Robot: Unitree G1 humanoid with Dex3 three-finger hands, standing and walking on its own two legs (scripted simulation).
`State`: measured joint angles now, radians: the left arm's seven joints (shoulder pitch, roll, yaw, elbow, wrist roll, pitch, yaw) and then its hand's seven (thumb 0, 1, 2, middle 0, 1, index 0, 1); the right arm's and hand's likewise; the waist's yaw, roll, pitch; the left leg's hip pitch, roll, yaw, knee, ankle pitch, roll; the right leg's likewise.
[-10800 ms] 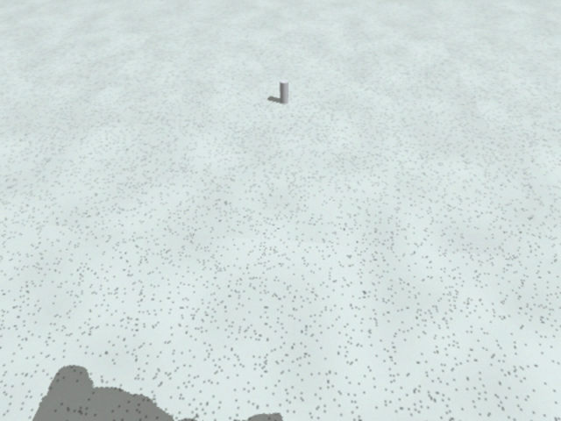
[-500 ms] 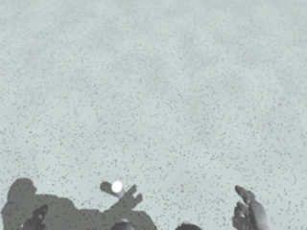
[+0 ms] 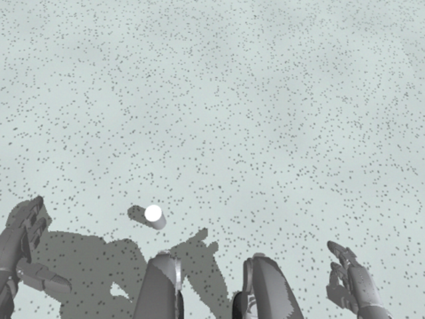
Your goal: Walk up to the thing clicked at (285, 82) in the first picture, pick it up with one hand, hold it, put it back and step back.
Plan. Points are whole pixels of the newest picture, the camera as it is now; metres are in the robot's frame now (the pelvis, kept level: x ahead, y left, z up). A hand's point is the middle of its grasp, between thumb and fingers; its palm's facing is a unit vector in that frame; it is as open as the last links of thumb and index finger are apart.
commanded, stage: go down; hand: left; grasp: from the side
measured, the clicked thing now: (156, 218) +0.41 +0.19 -0.51
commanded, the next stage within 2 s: approach in 1.70 s
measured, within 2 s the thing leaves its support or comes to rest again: neither
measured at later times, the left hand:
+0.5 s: hand (57, 224) +0.32 +0.34 -0.15, palm faces +0.02 -0.99 -0.15, open 17.2 cm
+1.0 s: hand (58, 218) +0.34 +0.36 -0.18, palm faces +0.01 -0.99 -0.12, open 17.4 cm
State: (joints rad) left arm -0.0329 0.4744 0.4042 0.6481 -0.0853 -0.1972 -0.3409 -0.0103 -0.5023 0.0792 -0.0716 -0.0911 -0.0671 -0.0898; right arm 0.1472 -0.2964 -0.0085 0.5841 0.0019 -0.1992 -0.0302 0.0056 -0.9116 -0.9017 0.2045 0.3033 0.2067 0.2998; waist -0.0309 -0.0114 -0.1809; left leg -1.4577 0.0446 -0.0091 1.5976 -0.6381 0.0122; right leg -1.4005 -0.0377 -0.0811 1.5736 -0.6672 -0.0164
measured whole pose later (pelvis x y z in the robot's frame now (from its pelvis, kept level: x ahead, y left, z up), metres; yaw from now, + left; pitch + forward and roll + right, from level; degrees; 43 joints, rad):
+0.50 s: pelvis -0.04 +0.00 -0.11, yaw -3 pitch +34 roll -5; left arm -0.37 0.69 0.63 0.96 -0.16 -0.40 -0.61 -0.01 -0.49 0.08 -0.07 -0.09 -0.06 -0.09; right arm 0.11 -0.32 0.04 0.66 -0.01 -0.20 -0.03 0.01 -0.90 -0.90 0.21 0.30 0.21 0.30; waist -0.06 -0.01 -0.17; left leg -1.89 0.07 -0.05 1.95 -0.66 0.02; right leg -1.82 -0.02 -0.11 1.90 -0.68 -0.03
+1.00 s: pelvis -0.05 +0.00 -0.17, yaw -4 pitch +34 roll -6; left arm -0.49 0.78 0.72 1.02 -0.20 -0.43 -0.74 -0.01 -0.54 0.09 -0.06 -0.07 -0.05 -0.07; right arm 0.07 -0.34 0.08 0.69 -0.04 -0.20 -0.04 0.00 -0.92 -0.91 0.21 0.30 0.21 0.30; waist -0.06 -0.02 -0.13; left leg -2.07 0.07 -0.07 2.15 -0.68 0.03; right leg -1.99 -0.03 -0.12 2.10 -0.70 -0.03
